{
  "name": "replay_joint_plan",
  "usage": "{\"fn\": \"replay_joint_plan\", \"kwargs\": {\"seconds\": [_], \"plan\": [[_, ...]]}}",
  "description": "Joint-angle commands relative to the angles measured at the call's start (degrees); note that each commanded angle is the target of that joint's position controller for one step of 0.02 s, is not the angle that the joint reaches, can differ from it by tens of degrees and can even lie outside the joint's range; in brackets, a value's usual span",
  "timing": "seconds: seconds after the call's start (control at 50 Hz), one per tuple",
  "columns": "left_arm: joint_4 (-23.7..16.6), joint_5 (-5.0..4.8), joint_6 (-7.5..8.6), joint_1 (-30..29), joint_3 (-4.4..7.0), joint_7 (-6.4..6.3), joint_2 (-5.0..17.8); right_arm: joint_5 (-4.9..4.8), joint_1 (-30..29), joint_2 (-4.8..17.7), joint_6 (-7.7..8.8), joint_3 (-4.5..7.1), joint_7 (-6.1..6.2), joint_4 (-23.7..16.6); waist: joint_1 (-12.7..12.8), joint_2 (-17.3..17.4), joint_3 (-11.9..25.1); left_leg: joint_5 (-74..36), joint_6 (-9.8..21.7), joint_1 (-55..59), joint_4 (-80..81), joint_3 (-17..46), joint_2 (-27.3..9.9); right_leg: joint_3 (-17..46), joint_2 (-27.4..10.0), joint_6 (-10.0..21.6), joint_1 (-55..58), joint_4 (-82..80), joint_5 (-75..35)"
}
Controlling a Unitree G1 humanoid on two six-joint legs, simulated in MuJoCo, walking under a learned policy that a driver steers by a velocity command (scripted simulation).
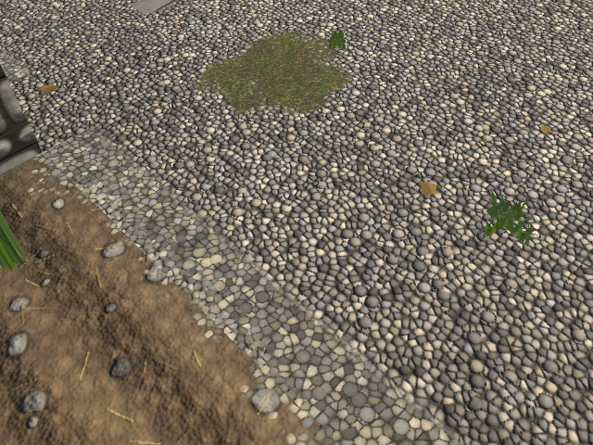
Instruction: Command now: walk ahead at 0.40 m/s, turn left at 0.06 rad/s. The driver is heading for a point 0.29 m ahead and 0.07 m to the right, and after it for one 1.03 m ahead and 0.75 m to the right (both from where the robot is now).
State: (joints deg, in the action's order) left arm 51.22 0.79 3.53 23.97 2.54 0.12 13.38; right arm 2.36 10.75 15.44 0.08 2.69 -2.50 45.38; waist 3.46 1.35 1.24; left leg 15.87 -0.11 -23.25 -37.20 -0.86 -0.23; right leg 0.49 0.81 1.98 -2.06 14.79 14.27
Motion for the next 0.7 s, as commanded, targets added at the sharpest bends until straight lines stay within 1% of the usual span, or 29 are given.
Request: {"fn": "replay_joint_plan", "kwargs": {"seconds": [0.02,0.04,0.06,0.08,0.1,0.12,0.14,0.16,0.18,0.2,0.22,0.26,0.28,0.34,0.4,0.46,0.48,0.52,0.54,0.56,0.58,0.6,0.62,0.64,0.66,0.68,0.7], "plan": [[-0.78,-0.01,0.68,1.31,2.3,0.21,10.06,-0.36,-7.04,2.79,1.94,0.1,0.4,-5.82,-0.18,-9.51,-6.14,0.16,2.05,0.37,6.11,-3.26,1.44,11.32,-14.37,10.09,-4.09,-4.31,-4.13],[-0.58,-0.38,0.57,0.14,2.28,0.28,10.21,-0.33,-4.39,2.59,2.29,0.09,0.69,-5.06,-2.27,-8.76,-5.53,-2.47,2.93,6.14,9.4,-3.77,1.97,10.3,-14.18,9.36,-6.77,-2.17,-7.28],[-0.67,-0.7,0.49,-1.0,2.03,0.28,9.38,-0.29,0.15,2.8,2.75,0.31,1.16,-3.43,-4.81,-7.1,-3.98,-4.57,3.69,14.3,13.16,-3.52,2.72,8.39,-12.76,8.12,-10.24,1.71,-10.15],[-1.03,-0.72,0.48,-2.15,1.76,0.23,8.75,-0.15,7.69,5.2,3.42,1.32,2.01,-0.48,-8.08,-4.09,-0.77,-3.23,4.46,25.6,14.32,-0.86,1.51,5.4,-9.99,6.34,-15.5,9.51,-12.61],[-3.39,-0.62,0.63,-4.39,0.58,0.44,5.27,0.87,16.88,9.9,3.97,2.49,2.91,0.8,-12.37,5.83,5.49,10.29,6.78,36.1,20.14,15.24,-12.06,0.19,-5.48,4.07,-23.1,26.5,-3.58],[-5.31,-0.86,0.69,-2.74,0.15,0.44,3.0,-0.15,20.05,16.71,3.66,4.07,3.0,1.94,-11.13,16.92,5.75,21.05,12.79,38.99,28.69,38.79,-23.28,-3.45,2.45,3.11,-37.46,40.8,16.14],[-3.89,0.51,-0.05,-3.87,1.61,0.14,8.59,-0.6,15.39,11.47,3.31,2.9,2.77,1.38,-8.67,5.47,-0.41,22.36,13.28,32.56,27.79,36.22,-22.13,1.35,-1.76,4.3,-40.13,48.01,14.39],[-3.35,0.32,0.01,-4.01,1.54,0.94,7.37,-0.75,10.01,7.79,3.5,1.74,2.4,0.07,-6.12,2.62,-3.83,17.27,11.94,27.37,27.82,28.83,-18.91,3.02,-3.79,4.67,-39.35,48.46,8.68],[-2.66,-0.11,-0.02,-3.87,1.24,1.48,5.94,-0.68,7.45,5.28,3.93,1.05,2.22,-0.18,-4.82,1.93,-4.92,9.61,10.25,23.97,29.09,22.17,-15.9,3.44,-4.86,4.11,-37.34,47.12,4.8],[-2.28,0.22,-0.44,-3.93,1.34,1.81,5.63,-0.79,6.71,4.19,4.41,0.59,2.45,-0.04,-4.0,2.91,-5.25,3.94,8.84,22.41,30.13,17.14,-13.85,3.17,-5.4,3.35,-36.05,46.11,2.76],[-1.56,0.7,-0.95,-3.31,1.28,2.13,5.34,-0.78,6.7,3.62,4.87,0.36,2.7,0.43,-3.65,3.86,-4.88,-2.52,7.97,21.7,30.44,12.94,-12.06,2.83,-5.13,2.52,-34.96,46.65,0.82],[-1.95,1.04,-1.6,-4.55,1.46,2.64,5.26,-1.29,8.77,4.21,5.57,0.41,2.8,1.98,-3.22,3.42,-4.46,-13.73,7.86,22.38,30.07,8.1,-11.66,2.75,-4.49,1.47,-36.44,47.78,-1.93],[-2.34,0.99,-1.82,-5.98,1.44,2.82,4.9,-1.46,9.86,4.18,5.76,0.39,2.81,2.72,-3.3,3.12,-4.72,-17.44,7.92,22.75,30.14,6.19,-11.73,2.71,-4.43,1.01,-38.01,47.86,-3.24],[-4.29,0.91,-2.16,-11.78,1.18,3.08,4.12,-1.38,11.73,3.45,5.96,0.03,2.84,4.27,-3.9,2.64,-6.5,-23.98,7.76,22.44,30.87,1.35,-11.35,1.8,-4.03,-0.01,-41.45,44.28,-7.87],[-6.4,0.85,-1.95,-17.54,0.28,3.34,2.68,-1.3,11.74,2.72,6.17,-0.45,2.97,5.39,-4.36,2.76,-7.79,-30.68,6.62,21.18,30.45,-4.04,-9.62,-1.85,-3.27,-0.1,-38.96,34.51,-13.41],[-9.0,0.98,-1.79,-23.49,-0.7,3.72,1.75,-1.5,14.28,3.66,6.22,-0.48,3.64,7.29,-5.74,2.31,-8.66,-37.05,6.0,23.72,29.8,-6.57,-10.82,-6.32,-2.62,1.45,-35.71,25.04,-14.99],[-9.5,0.93,-1.75,-24.03,-0.78,3.74,1.93,-1.43,14.79,4.18,6.13,-0.44,3.87,7.89,-5.59,2.35,-8.35,-41.57,5.66,25.65,28.35,-7.38,-11.35,-7.35,-1.88,2.44,-34.26,22.75,-14.21],[-9.26,0.99,-1.82,-21.53,-0.41,3.35,3.19,-1.3,14.41,5.89,5.83,-0.17,4.44,8.43,-3.85,3.62,-5.44,-58.92,4.79,29.62,21.59,-9.06,-12.17,-9.65,1.3,4.99,-29.13,20.88,-10.15],[-8.48,1.13,-1.88,-18.43,-0.07,3.07,4.04,-1.13,13.98,6.83,5.47,0.07,4.83,8.52,-2.3,4.57,-3.26,-66.76,4.52,31.2,16.06,-9.76,-12.68,-10.47,3.04,6.34,-25.92,20.98,-7.1],[-7.04,1.25,-1.78,-12.92,0.52,2.82,5.3,-0.77,13.13,7.8,4.88,0.38,5.06,8.35,0.21,5.13,-0.1,-70.09,4.6,31.09,7.52,-10.22,-13.27,-10.22,4.47,7.88,-20.37,20.46,-4.32],[-4.87,1.53,-1.42,-5.71,1.47,2.5,7.06,-0.68,12.45,8.47,4.4,0.58,5.01,7.87,3.2,4.78,4.04,-64.82,4.89,27.84,-3.5,-10.3,-13.24,-8.47,5.45,9.7,-11.18,17.48,-3.69],[-2.8,2.21,-1.27,2.25,2.95,1.73,10.32,-0.84,11.16,8.48,4.37,0.57,4.59,6.66,7.23,1.21,8.13,-48.75,4.4,17.69,-19.47,-11.2,-11.13,-1.24,1.0,12.59,1.68,13.57,-0.55],[-3.6,2.29,-1.77,1.06,4.71,0.84,16.81,-1.3,15.55,1.08,4.76,-0.79,3.1,3.67,1.56,-13.4,12.86,7.75,1.65,-7.61,-42.02,-10.0,-0.41,27.63,-17.1,21.37,20.08,13.14,-2.46],[-3.98,-0.29,-2.31,1.38,4.99,1.01,16.58,-1.19,9.76,5.73,5.41,0.2,2.8,1.63,4.03,-7.58,16.39,13.34,1.82,-16.65,-50.15,2.68,3.4,44.13,-20.08,25.15,22.02,4.27,-0.64],[-3.93,-0.56,-2.45,-2.58,4.59,0.56,14.77,-1.39,5.28,5.84,6.21,0.0,2.54,-0.17,2.4,-4.0,6.87,6.29,2.31,-20.98,-46.7,5.04,-0.97,35.14,-18.84,22.58,14.89,1.59,-1.17],[-4.04,-0.55,-2.37,-5.08,3.86,0.43,11.62,-1.49,4.9,5.82,6.76,-0.17,2.51,-0.37,0.1,-0.18,1.45,2.57,2.2,-18.55,-41.05,4.09,-3.14,29.68,-17.09,20.08,6.27,-0.14,-5.84],[-4.21,-0.38,-2.01,-7.26,3.38,0.3,9.79,-1.03,4.94,5.48,6.36,-0.1,2.64,0.09,-2.29,2.05,-1.89,1.84,1.64,-15.07,-36.73,4.0,-4.6,24.91,-14.07,17.76,-0.48,-0.93,-12.0]]}}
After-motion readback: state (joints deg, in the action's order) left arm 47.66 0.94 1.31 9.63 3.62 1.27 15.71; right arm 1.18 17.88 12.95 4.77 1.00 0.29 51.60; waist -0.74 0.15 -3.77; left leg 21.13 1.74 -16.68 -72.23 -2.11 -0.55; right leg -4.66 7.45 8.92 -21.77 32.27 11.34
